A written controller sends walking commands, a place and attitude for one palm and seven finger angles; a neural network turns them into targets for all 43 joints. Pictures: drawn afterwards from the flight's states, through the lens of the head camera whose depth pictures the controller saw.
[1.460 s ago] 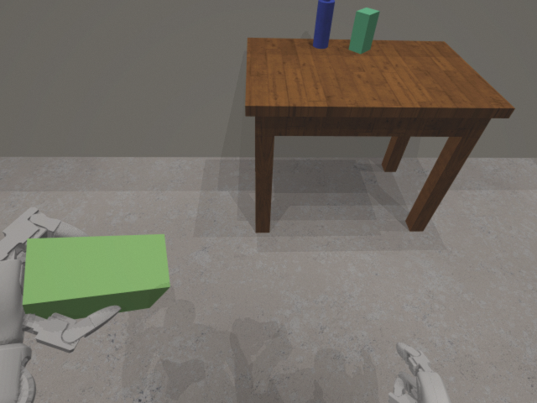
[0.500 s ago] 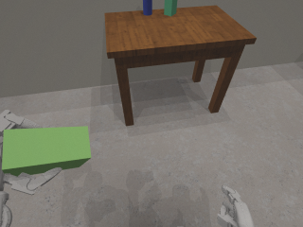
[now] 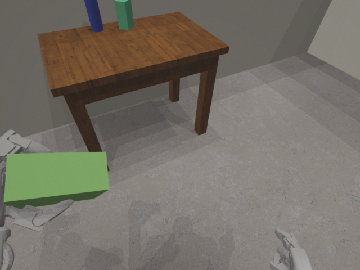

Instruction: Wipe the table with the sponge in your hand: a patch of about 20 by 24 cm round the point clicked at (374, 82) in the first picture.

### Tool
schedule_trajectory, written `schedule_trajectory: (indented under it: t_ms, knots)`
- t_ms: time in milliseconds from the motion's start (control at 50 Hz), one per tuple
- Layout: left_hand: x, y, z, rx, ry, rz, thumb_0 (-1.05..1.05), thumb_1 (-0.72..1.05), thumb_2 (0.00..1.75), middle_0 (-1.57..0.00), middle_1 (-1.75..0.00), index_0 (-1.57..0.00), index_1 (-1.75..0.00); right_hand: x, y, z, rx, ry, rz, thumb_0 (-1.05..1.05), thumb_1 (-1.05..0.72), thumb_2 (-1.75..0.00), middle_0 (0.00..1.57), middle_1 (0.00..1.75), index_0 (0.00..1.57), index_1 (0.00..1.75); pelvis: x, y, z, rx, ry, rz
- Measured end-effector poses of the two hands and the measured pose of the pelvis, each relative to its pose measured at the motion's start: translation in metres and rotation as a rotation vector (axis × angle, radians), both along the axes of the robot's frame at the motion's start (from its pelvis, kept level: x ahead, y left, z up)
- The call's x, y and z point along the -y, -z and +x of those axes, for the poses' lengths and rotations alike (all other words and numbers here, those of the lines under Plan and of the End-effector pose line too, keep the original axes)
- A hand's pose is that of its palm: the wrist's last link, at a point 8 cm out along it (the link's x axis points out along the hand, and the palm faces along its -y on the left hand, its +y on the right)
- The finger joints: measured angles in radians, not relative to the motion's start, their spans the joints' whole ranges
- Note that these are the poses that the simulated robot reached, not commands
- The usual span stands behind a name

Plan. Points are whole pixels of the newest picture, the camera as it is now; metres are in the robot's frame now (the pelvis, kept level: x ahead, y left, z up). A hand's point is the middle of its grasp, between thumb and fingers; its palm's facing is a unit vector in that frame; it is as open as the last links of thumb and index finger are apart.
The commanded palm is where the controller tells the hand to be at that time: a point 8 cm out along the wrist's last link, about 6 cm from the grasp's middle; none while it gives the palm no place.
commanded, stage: walk to a spot facing it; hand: left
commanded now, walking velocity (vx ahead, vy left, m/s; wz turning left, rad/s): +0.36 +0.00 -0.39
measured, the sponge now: (73, 179) +0.23 +0.20 +0.15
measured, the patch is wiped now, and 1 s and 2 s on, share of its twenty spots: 0.00 0.00 0.00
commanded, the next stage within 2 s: turn to face it in 1.04 s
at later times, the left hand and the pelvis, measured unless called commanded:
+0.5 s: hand (136, 107) +0.39 +0.12 +0.18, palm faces +0.16 -0.84 -0.51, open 10.6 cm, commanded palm +0.34 +0.19 +0.19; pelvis +0.14 -0.06 +0.00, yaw -10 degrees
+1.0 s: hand (171, 71) +0.54 +0.06 +0.18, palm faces +0.25 -0.84 -0.48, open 10.6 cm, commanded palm +0.49 +0.12 +0.19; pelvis +0.28 -0.13 -0.01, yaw -10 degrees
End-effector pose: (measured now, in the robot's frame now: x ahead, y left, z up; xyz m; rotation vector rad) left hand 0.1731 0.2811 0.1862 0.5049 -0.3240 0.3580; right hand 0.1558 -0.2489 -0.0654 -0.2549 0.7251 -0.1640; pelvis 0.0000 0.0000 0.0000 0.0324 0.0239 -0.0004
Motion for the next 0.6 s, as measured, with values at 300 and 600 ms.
schedule_trajectory:
  t_ms: [300, 600]
  knots:
    - [0.084, -0.002, 0.138, -0.004, 0.191, 0.126, -0.01, -0.52, 1.01, -0.66, -1.37, -0.66, -1.37, 0.011, 0.052, 0.022, -0.095, 0.122, 0.162, 0.01, -0.90, -0.90, 0.20, 0.30, 0.20, 0.30, 0.045, 0.018, 0.078, 0.027, 0.139, -0.055]
    - [0.095, -0.018, 0.220, 0.083, 0.243, 0.081, -0.01, -0.52, 1.01, -0.66, -1.37, -0.67, -1.37, 0.092, 0.011, 0.101, -0.077, 0.261, -0.062, 0.01, -0.91, -0.90, 0.20, 0.30, 0.19, 0.30, 0.051, 0.009, 0.180, 0.049, 0.191, -0.038]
